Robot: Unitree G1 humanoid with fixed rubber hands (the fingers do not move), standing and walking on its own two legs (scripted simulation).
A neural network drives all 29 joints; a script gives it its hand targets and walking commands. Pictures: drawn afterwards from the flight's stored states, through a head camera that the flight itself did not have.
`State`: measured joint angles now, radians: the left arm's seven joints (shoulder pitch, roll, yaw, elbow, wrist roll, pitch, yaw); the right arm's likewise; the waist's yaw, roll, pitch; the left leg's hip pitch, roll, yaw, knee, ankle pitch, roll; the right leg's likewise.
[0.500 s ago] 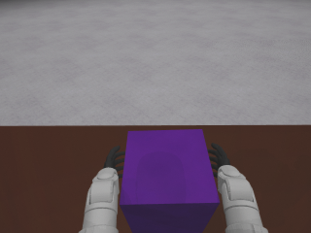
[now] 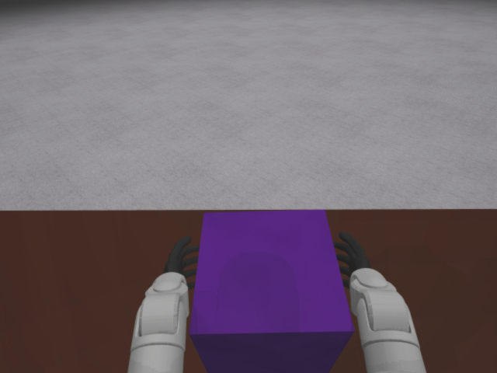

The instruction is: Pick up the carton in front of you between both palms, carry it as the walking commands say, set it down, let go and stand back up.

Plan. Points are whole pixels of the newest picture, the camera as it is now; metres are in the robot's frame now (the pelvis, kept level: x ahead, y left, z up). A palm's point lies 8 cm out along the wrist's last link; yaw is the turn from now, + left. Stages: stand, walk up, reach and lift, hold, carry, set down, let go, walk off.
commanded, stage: hold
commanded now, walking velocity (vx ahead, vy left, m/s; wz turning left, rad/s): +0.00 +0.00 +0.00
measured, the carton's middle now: (266, 298) +0.29 +0.00 -0.03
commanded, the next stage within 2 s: carry in 0.28 s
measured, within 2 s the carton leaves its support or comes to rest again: neither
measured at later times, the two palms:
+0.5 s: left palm (180, 261) +0.30 +0.14 +0.07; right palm (364, 258) +0.30 -0.16 +0.06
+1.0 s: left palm (198, 176) +0.51 +0.13 +0.08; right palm (339, 167) +0.52 -0.17 +0.08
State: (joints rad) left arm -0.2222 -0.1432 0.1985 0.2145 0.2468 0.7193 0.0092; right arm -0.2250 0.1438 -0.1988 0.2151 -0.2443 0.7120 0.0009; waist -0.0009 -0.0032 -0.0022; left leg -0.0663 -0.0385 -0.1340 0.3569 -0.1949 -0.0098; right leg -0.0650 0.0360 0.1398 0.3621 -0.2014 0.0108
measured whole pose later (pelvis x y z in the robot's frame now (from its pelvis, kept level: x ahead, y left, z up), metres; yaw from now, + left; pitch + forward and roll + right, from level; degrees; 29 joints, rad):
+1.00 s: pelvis +0.24 -0.03 -0.01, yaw +2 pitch +6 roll +1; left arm -0.17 -0.13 0.11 -0.34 0.11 1.23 0.10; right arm -0.17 0.13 -0.13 -0.34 -0.08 1.23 -0.10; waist 0.02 -0.03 -0.13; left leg -0.52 0.06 0.12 0.98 -0.43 0.00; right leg -0.15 -0.03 -0.18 0.38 -0.34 -0.03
